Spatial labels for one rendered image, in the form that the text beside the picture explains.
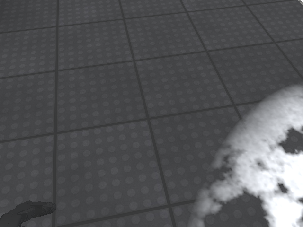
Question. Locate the robot left hand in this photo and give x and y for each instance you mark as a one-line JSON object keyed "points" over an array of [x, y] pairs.
{"points": [[26, 211]]}

